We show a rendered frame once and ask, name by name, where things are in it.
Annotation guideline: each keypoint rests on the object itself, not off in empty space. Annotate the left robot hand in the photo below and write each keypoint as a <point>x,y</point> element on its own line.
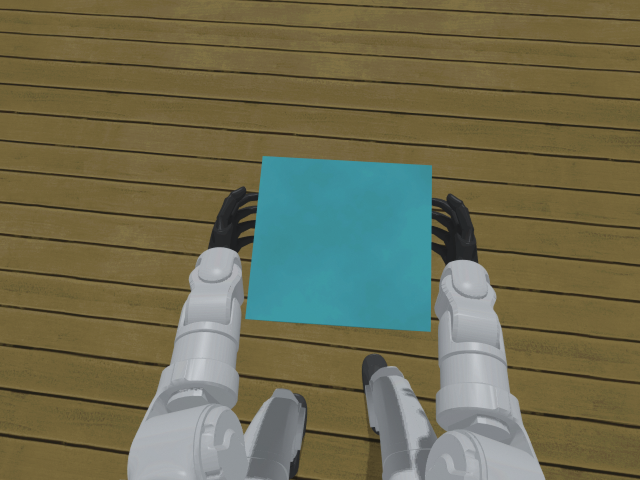
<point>227,228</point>

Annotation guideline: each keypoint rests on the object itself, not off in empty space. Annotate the robot thigh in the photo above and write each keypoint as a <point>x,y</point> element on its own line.
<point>406,435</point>
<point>275,432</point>

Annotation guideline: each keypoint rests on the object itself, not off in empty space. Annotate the left robot forearm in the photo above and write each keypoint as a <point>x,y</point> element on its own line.
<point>203,364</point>

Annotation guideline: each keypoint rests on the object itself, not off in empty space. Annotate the robot left upper arm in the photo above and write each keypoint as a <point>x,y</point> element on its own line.
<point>200,443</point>

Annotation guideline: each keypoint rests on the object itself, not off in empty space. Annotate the left robot thigh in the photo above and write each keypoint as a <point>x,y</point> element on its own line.
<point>275,432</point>

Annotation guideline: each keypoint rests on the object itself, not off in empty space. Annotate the robot right upper arm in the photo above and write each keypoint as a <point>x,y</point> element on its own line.
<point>464,455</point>

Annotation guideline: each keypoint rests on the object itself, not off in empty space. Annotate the carton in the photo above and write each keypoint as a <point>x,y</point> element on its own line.
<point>342,243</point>

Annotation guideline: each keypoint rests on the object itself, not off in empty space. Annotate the right robot forearm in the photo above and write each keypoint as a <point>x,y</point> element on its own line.
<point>474,390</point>

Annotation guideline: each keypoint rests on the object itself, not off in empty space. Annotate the right robot hand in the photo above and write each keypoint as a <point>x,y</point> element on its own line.
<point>460,241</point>

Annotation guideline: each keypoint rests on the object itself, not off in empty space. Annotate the right robot thigh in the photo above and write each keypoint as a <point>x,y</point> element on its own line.
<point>406,435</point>

